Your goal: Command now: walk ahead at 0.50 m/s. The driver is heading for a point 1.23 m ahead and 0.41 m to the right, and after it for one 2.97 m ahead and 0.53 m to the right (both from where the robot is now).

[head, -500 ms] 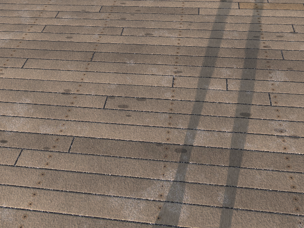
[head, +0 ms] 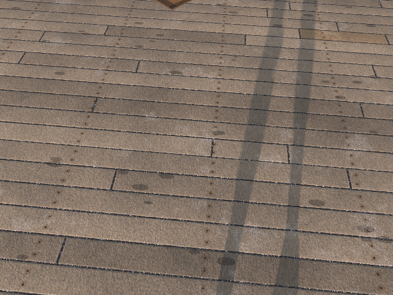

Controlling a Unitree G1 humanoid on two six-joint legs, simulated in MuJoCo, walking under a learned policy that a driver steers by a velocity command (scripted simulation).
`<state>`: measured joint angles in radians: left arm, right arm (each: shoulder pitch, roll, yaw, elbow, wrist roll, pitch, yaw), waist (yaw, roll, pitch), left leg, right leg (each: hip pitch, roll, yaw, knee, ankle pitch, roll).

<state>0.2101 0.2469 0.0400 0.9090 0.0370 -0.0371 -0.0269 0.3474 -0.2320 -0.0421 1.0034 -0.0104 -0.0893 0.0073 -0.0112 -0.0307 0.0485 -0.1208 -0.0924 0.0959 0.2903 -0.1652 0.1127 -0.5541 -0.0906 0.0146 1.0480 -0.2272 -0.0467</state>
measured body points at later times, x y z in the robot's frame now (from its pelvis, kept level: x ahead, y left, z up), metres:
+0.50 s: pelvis +0.28 -0.06 +0.00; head +0.30 -0.07 +0.45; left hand +0.32 +0.20 -0.14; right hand +0.33 -0.31 -0.15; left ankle +0.24 +0.08 -0.66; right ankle +0.30 -0.12 -0.75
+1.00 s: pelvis +0.54 -0.02 -0.01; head +0.57 -0.01 +0.44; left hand +0.61 +0.24 -0.15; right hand +0.62 -0.29 -0.12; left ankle +0.60 +0.06 -0.75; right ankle +0.44 -0.12 -0.66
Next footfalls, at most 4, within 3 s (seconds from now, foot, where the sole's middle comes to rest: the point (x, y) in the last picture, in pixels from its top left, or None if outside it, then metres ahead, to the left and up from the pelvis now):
0.30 right None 0.34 -0.12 -0.78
0.84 left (183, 253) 0.64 0.06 -0.78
1.38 right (255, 208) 0.82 -0.22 -0.78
1.94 left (254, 155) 1.09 -0.25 -0.78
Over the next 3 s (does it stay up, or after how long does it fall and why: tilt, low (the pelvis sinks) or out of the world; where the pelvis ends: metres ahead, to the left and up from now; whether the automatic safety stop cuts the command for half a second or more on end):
stays up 1.19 -0.38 0.00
